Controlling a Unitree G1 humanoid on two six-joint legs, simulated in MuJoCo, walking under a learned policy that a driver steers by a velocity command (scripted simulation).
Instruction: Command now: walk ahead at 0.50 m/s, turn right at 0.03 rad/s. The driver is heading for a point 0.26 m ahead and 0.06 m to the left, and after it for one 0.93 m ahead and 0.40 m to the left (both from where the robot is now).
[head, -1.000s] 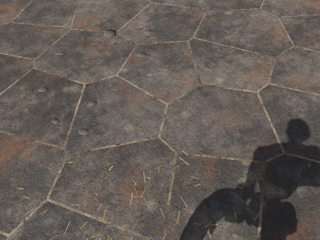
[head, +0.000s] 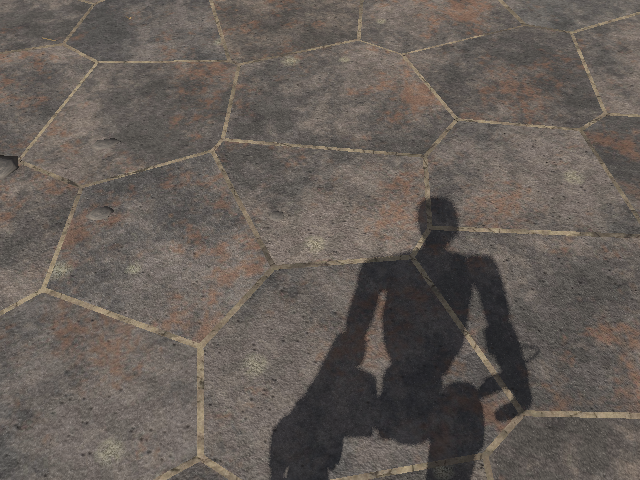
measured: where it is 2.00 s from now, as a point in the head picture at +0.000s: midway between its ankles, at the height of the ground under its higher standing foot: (169, 334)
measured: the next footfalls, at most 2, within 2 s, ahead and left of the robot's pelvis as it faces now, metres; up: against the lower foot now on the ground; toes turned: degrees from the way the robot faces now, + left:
left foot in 0.20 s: +0.27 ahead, +0.13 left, +0.00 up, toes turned +7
right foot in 0.76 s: +0.60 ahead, +0.03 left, +0.00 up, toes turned +23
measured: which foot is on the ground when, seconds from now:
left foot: up 0.00-0.18, down 0.20-0.76, up 0.78-1.00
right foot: down 0.00-0.22, up 0.24-0.74, down 0.76-1.00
